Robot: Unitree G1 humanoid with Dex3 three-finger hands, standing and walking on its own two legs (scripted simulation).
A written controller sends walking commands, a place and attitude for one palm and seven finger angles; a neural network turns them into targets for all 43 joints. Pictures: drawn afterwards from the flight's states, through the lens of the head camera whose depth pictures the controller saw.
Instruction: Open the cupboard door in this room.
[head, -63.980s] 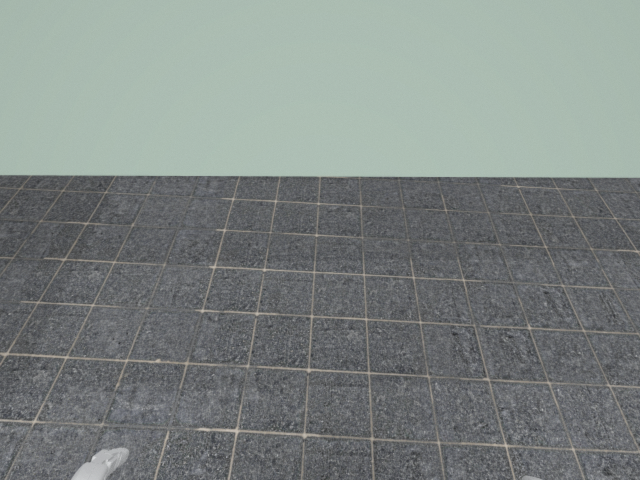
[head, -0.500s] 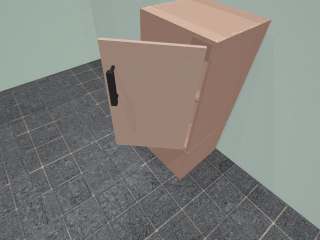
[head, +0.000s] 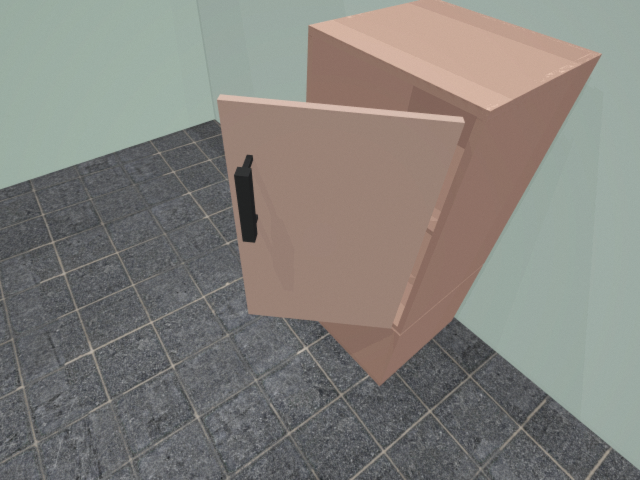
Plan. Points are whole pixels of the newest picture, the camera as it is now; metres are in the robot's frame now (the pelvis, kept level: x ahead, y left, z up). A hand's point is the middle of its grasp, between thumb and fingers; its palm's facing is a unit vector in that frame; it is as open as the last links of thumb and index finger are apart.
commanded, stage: come to a stop and stand still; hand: left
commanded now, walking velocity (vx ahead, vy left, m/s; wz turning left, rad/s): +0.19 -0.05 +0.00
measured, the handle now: (249, 199) +0.56 +0.17 +0.02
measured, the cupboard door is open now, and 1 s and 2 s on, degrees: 45 45 45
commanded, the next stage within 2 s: look again from close up in 0.96 s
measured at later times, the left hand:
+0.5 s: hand out of the picture +0.15 +0.17 -0.16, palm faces -0.06 -0.97 -0.25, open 7.4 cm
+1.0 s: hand out of the picture +0.03 +0.18 -0.17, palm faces +0.03 -0.98 -0.17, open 7.3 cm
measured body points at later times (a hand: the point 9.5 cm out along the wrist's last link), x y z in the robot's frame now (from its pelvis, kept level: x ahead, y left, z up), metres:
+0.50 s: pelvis +0.04 -0.01 -0.01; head +0.08 -0.02 +0.44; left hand +0.16 +0.22 -0.14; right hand +0.03 -0.23 -0.17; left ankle +0.06 +0.11 -0.72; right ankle +0.07 -0.12 -0.73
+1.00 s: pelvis +0.03 +0.01 +0.01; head +0.03 +0.02 +0.46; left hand +0.03 +0.23 -0.15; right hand +0.04 -0.22 -0.14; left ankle +0.00 +0.09 -0.73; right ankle +0.07 -0.12 -0.73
